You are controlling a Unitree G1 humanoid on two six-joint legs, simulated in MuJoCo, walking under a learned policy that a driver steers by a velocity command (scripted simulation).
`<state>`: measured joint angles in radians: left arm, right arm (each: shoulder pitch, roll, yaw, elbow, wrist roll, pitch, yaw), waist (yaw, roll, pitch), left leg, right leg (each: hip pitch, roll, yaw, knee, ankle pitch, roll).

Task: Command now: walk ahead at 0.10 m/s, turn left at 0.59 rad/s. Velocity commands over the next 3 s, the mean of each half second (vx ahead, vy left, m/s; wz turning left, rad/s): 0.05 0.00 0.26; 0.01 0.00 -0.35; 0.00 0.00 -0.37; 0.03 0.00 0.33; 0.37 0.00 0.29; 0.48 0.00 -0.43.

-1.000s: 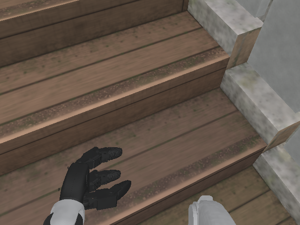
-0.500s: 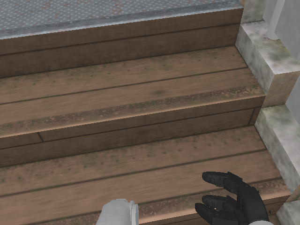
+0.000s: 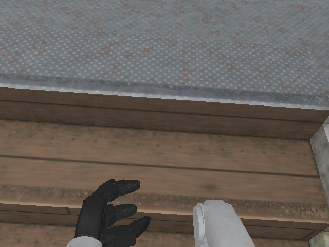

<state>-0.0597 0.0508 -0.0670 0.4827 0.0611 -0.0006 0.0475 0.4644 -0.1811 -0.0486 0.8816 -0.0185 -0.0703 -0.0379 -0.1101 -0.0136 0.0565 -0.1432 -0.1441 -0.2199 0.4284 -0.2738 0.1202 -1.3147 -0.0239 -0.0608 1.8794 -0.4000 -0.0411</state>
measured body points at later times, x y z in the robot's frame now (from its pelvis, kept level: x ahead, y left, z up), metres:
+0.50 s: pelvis +0.14 -0.03 +0.13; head +0.17 -0.04 +0.58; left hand +0.19 +0.21 +0.00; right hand +0.31 -0.20 +0.01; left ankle +0.19 +0.12 -0.49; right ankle +0.21 -0.11 -0.57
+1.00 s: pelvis +0.19 -0.02 +0.14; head +0.19 -0.04 +0.59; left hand +0.36 +0.21 +0.05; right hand +0.25 -0.29 +0.02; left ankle +0.22 +0.09 -0.57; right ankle +0.19 -0.11 -0.58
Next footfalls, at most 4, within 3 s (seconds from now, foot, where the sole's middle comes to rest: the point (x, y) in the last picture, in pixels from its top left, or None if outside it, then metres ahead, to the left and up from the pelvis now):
0.12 right None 0.25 -0.11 -0.61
0.60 left None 0.26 0.10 -0.61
0.98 right None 0.23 -0.12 -0.61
1.36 left None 0.30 0.05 -0.61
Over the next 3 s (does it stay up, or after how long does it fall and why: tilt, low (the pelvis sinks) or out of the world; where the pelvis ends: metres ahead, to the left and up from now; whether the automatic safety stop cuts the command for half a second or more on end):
stays up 0.72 -0.06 0.37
